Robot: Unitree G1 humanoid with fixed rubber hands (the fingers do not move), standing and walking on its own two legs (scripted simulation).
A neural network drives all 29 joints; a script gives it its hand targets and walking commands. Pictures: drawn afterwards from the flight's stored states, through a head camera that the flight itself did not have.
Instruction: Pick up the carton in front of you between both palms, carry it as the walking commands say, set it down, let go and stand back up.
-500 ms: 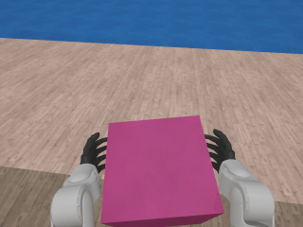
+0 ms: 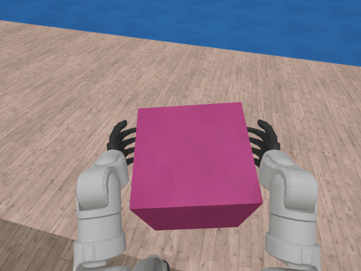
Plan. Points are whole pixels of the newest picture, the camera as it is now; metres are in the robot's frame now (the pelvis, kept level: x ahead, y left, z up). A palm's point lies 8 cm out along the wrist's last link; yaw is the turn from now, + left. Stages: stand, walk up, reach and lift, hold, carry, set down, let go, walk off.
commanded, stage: carry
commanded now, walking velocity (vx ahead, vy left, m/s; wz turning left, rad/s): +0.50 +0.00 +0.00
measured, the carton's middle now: (193, 173) +0.32 +0.01 +0.03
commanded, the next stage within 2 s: none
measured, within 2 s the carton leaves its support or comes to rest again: neither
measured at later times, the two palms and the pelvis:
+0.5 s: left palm (144, 58) +0.69 +0.17 +0.09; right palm (240, 58) +0.69 -0.13 +0.11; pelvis +0.35 +0.02 -0.01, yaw +1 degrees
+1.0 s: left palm (160, 33) +1.01 +0.16 +0.03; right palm (230, 36) +1.00 -0.14 +0.03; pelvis +0.66 +0.02 -0.08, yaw +0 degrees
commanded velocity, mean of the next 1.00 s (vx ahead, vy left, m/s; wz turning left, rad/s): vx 0.28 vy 0.00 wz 0.00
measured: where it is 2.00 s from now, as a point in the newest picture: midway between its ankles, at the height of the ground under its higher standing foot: (193, 187)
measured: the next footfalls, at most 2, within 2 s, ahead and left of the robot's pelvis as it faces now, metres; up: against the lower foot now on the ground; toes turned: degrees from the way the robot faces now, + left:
left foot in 0.06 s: +0.20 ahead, +0.10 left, +0.00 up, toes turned +7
right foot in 0.52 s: +0.51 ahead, -0.02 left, -0.04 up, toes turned -1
